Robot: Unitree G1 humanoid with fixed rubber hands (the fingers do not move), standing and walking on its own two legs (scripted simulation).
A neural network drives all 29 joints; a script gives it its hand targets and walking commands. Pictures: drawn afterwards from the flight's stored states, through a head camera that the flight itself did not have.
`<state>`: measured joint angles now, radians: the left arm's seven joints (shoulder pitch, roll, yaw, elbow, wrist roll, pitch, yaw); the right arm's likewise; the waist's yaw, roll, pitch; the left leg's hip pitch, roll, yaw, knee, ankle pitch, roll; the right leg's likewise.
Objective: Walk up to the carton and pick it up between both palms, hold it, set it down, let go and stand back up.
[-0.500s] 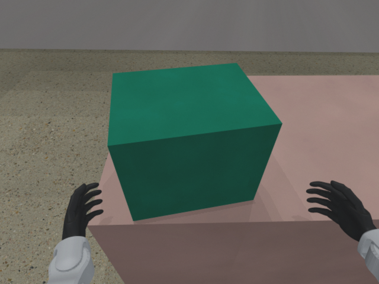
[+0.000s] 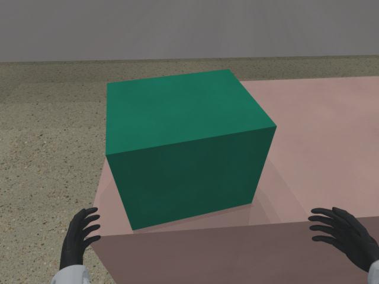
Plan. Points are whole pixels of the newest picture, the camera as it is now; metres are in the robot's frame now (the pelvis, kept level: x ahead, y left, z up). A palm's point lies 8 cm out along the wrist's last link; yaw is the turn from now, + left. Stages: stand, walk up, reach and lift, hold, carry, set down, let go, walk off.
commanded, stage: set down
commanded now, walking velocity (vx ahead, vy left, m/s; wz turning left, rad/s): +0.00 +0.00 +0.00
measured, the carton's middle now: (182, 146) +0.45 +0.05 +0.07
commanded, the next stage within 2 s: none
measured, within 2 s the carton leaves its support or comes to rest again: neither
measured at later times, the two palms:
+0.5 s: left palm (78, 269) +0.17 +0.23 +0.01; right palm (355, 262) +0.19 -0.28 +0.02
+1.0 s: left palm (79, 280) +0.16 +0.24 -0.02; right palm (336, 269) +0.19 -0.26 -0.01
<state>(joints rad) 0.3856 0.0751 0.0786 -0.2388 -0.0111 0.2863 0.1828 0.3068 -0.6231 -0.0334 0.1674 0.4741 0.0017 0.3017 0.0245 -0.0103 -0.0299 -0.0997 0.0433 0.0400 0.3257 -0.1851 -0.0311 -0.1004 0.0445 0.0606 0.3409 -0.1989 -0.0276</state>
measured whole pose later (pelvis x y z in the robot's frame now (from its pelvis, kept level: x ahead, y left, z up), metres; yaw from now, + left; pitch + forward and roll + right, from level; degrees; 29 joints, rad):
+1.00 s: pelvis +0.01 +0.01 +0.00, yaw +1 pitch +0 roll +0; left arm 0.38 0.14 0.03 0.07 -0.02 0.17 0.12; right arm 0.32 -0.43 -0.05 0.39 0.28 -0.09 0.23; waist 0.04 -0.03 0.00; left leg -0.12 0.03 0.02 0.32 -0.19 -0.02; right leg -0.10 0.03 0.05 0.30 -0.20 -0.02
